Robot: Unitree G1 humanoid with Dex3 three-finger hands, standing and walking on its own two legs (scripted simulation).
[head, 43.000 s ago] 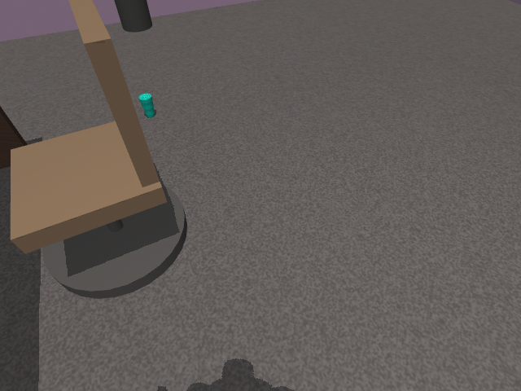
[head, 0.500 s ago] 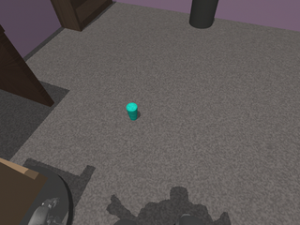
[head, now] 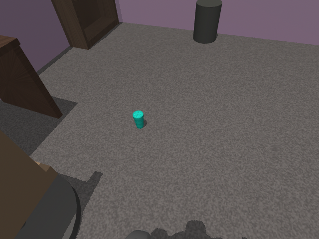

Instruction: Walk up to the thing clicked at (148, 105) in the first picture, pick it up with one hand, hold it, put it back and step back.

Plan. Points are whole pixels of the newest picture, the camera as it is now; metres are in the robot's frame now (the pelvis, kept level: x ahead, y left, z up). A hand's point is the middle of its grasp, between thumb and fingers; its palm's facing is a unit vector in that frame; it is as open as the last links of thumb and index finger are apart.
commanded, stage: step back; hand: left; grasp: from the side
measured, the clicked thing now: (139, 120) +1.03 +0.28 -0.69
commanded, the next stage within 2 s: stand in 0.96 s
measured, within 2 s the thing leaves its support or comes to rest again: neither
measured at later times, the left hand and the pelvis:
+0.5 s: hand out of the picture +0.07 +0.28 -0.13, palm faces +0.09 -0.92 -0.39, open 7.4 cm; pelvis +0.01 +0.00 +0.01, yaw +4 degrees
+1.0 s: hand out of the picture +0.11 +0.30 -0.14, palm faces +0.07 -0.93 -0.36, open 7.4 cm; pelvis +0.04 +0.03 +0.01, yaw +3 degrees
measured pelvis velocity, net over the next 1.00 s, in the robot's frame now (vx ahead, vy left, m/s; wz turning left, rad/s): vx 0.04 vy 0.03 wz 0.06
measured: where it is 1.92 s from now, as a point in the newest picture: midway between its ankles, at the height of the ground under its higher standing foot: outside the picture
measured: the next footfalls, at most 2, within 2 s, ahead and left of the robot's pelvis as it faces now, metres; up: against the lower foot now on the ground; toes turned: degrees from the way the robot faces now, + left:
left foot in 0.12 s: +0.04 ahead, +0.13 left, +0.00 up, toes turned +1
left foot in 0.62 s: +0.09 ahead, +0.15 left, +0.00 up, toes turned +5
